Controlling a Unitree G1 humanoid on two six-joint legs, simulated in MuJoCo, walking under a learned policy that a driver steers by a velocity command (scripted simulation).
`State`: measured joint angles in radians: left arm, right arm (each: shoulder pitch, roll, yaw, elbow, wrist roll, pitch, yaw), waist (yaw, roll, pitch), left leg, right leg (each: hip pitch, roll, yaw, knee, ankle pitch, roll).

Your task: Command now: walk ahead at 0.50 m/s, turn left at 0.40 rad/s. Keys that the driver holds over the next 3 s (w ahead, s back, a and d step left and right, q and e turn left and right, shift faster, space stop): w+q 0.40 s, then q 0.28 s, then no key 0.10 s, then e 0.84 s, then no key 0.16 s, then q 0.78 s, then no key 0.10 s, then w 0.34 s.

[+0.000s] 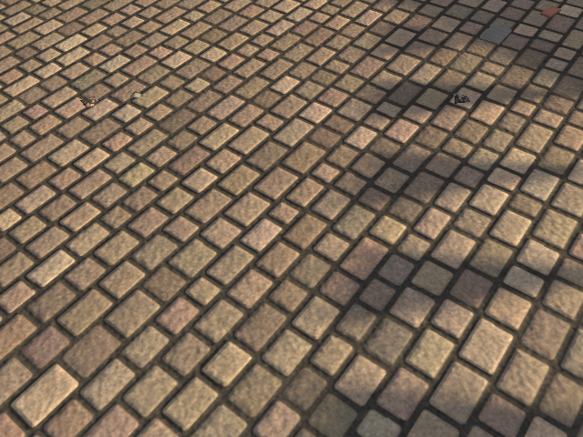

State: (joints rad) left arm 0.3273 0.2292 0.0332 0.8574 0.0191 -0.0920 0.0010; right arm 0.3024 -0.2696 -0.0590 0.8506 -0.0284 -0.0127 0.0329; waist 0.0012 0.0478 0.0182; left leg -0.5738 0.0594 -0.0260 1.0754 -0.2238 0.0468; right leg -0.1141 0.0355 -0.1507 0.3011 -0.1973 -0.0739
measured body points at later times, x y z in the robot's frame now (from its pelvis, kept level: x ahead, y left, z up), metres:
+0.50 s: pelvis +0.26 +0.07 -0.01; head +0.29 +0.09 +0.44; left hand +0.30 +0.35 -0.13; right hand +0.40 -0.18 -0.13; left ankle +0.26 +0.11 -0.75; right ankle +0.30 -0.09 -0.66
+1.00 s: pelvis +0.41 +0.07 -0.01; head +0.45 +0.07 +0.44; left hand +0.39 +0.35 -0.12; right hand +0.62 -0.12 -0.15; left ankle +0.29 +0.15 -0.69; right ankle +0.52 +0.04 -0.75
